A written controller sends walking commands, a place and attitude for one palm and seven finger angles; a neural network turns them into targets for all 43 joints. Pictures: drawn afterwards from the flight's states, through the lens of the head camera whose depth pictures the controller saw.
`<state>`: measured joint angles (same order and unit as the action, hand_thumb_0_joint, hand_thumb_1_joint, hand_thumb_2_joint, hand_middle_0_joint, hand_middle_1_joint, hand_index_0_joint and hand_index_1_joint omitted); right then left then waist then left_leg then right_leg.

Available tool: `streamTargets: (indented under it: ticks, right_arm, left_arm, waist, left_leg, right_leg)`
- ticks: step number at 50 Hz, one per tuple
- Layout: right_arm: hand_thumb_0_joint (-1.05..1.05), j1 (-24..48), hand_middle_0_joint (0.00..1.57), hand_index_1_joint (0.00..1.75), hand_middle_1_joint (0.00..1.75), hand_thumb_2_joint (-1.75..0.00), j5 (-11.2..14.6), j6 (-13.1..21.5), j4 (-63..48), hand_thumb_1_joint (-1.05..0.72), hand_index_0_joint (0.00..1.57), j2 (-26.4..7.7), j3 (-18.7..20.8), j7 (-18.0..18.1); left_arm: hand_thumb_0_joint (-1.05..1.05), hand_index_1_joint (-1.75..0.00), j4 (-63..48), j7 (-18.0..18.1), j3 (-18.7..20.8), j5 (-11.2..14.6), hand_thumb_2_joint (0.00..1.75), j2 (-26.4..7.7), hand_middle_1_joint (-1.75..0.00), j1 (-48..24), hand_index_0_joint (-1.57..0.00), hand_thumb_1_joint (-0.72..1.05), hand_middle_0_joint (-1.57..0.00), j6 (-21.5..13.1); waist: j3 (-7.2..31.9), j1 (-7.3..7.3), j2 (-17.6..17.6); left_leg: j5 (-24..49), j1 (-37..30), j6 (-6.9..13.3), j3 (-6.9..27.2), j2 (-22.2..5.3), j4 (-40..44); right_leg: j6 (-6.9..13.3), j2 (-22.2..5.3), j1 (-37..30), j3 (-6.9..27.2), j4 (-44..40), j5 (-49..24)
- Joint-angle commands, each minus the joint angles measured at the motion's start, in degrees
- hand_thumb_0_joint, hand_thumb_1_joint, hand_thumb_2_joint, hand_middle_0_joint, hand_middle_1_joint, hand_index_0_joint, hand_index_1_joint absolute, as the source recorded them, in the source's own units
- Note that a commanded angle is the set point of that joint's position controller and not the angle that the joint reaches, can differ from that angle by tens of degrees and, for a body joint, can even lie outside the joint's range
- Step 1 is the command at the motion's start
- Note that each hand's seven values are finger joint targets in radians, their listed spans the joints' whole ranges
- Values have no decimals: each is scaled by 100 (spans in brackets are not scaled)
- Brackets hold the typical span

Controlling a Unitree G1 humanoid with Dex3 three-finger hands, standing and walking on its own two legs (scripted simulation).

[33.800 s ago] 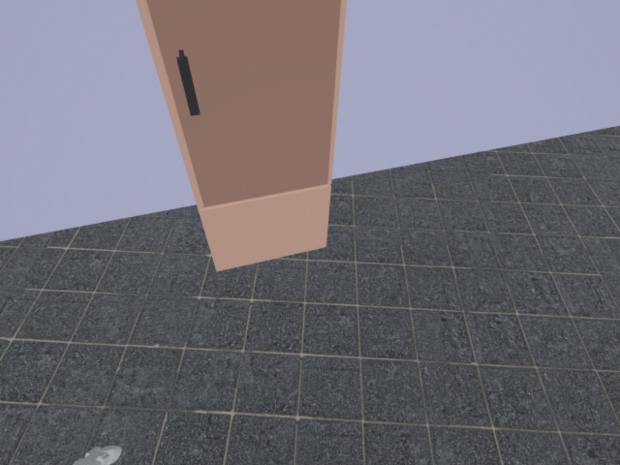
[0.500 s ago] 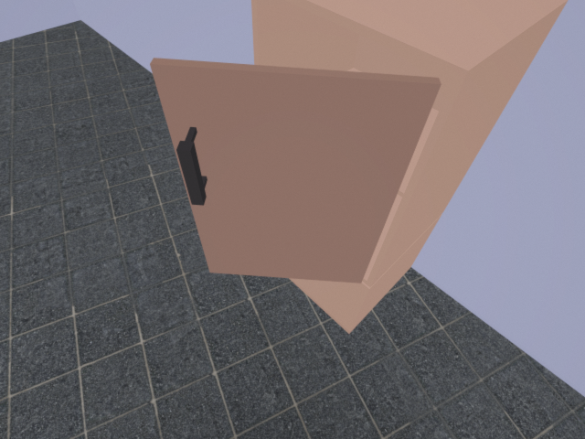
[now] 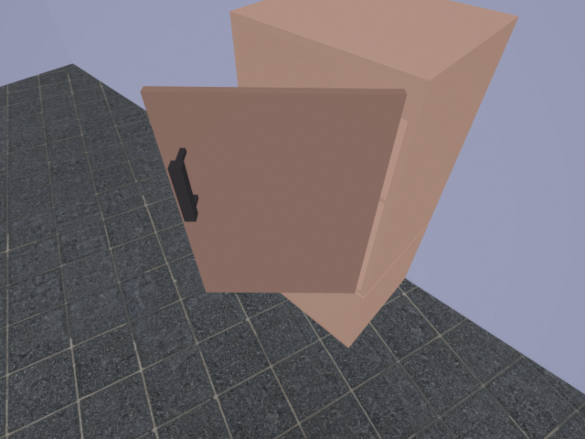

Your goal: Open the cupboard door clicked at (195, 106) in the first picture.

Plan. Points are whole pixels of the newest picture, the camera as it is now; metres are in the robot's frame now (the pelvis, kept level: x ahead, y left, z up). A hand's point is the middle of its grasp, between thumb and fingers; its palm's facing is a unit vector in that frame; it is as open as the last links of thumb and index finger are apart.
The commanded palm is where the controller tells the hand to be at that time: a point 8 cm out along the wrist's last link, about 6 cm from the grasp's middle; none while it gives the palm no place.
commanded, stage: come to a stop and stand still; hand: left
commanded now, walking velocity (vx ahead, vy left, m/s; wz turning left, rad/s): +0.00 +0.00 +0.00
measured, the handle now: (186, 185) +0.53 +0.22 +0.04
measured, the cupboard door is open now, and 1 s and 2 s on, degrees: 42 42 42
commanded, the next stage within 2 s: look again from close up in 0.84 s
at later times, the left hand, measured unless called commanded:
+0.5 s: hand out of the picture +0.02 +0.20 -0.17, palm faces +0.00 -0.98 -0.20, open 7.4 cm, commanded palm none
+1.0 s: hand out of the picture +0.06 +0.21 -0.17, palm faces -0.01 -0.98 -0.22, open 7.4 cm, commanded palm none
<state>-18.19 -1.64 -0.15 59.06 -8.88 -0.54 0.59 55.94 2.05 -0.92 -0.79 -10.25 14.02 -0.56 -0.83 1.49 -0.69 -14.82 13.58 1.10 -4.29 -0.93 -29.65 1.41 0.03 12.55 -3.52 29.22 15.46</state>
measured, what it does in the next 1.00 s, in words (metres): stands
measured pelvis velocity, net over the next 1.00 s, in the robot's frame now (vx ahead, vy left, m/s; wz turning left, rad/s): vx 0.03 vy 0.02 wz -0.01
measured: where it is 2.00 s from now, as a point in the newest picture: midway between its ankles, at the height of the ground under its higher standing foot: outside the picture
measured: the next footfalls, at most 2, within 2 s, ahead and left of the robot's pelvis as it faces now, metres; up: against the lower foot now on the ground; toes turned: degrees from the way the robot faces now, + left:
none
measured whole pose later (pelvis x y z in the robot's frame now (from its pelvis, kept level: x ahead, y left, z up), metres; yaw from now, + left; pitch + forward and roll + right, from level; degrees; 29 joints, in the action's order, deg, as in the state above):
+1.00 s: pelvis +0.03 +0.02 +0.01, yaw +0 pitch -1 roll +0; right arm -12.4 -1.0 1.7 65.4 -10.2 -0.8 1.5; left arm 62.7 2.0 -0.6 -1.1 -12.0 13.2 -0.7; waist -1.9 -0.4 1.5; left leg -14.9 7.9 3.0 -5.5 1.4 -23.6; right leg -1.0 -2.0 7.6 -2.2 24.2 15.5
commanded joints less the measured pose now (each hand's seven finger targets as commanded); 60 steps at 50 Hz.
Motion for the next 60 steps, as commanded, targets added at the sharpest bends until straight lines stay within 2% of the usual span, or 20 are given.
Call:
streamTargets:
  ticks: [1, 6, 13, 16, 24, 27, 29, 30, 36, 60]
  right_arm:
    - [0, -57, 20, 30, 30, -90, 37, 141, -257, -90, 20, -673, 95, 21]
    - [0, -24, 20, 30, 30, -90, 61, 170, -111, -90, 20, -699, 86, 29]
    - [0, 87, 20, 30, 30, -90, 98, 241, 87, -90, 20, -777, 80, 66]
    - [0, 174, 20, 30, 30, -90, 111, 247, 157, -90, 20, -783, 80, 79]
    - [0, 366, 20, 30, 30, -90, 107, 239, 258, -90, 20, -843, 83, 87]
    - [0, 378, 20, 30, 30, -90, 102, 255, 277, -90, 20, -863, 87, 92]
    - [0, 427, 20, 30, 30, -90, 102, 262, 281, -90, 20, -891, 85, 98]
    - [0, 416, 20, 30, 30, -90, 108, 265, 293, -90, 20, -842, 91, 103]
    - [0, 433, 20, 30, 30, -90, 100, 272, 319, -90, 20, -907, 96, 116]
    - [0, 391, 20, 30, 30, -90, 106, 263, 464, -90, 20, -853, 91, 122]
  left_arm:
    - [0, -30, -199, 17, 148, 21, 90, -642, -30, 246, -20, 90, -20, -83]
    - [0, -30, -24, 9, 115, 14, 90, -618, -30, 344, -20, 90, -20, -101]
    - [0, -30, 251, 14, 105, 11, 90, -644, -30, 452, -20, 90, -20, -130]
    - [0, -30, 343, 21, 98, 2, 90, -653, -30, 479, -20, 90, -20, -130]
    - [0, -30, 489, 15, 86, -4, 90, -664, -30, 456, -20, 90, -20, -105]
    - [0, -30, 484, 19, 106, -6, 90, -702, -30, 408, -20, 90, -20, -111]
    - [0, -30, 499, 14, 109, -4, 90, -714, -30, 388, -20, 90, -20, -100]
    - [0, -30, 486, 19, 116, -17, 90, -709, -30, 383, -20, 90, -20, -102]
    - [0, -30, 492, 22, 132, -11, 90, -750, -30, 303, -20, 90, -20, -93]
    - [0, -30, 551, 10, 141, -7, 90, -740, -30, 267, -20, 90, -20, -75]
  waist:
    - [-283, -99, 18]
    - [-240, -107, 123]
    - [16, -133, 23]
    - [-87, -146, 52]
    - [-196, -162, 51]
    - [-24, -163, 72]
    - [-33, -170, -31]
    - [-88, -185, 76]
    - [-1, -188, 87]
    - [-128, -200, 103]
  left_leg:
    - [-314, 315, 116, 724, -468, 912]
    - [-146, 170, 128, 704, -492, 962]
    - [758, -200, 159, 655, -566, 865]
    - [920, -241, 172, 646, -569, 859]
    - [877, -320, 169, 654, -574, 985]
    - [1179, -414, 168, 653, -582, 949]
    - [1274, -444, 173, 663, -590, 971]
    - [1373, -429, 187, 657, -587, 957]
    - [1689, -544, 185, 647, -603, 958]
    - [1418, -574, 176, 646, -595, 1131]
  right_leg:
    - [160, -547, 177, 755, -822, 454]
    - [126, -557, 149, 736, -811, 178]
    - [86, -592, -120, 670, -667, -679]
    - [65, -615, -127, 647, -682, -853]
    - [36, -637, -100, 665, -767, -802]
    - [32, -645, -248, 635, -713, -1028]
    - [20, -647, -252, 605, -715, -1016]
    - [14, -647, -277, 584, -722, -1111]
    - [9, -674, -363, 557, -690, -1296]
    - [15, -691, -379, 578, -866, -1144]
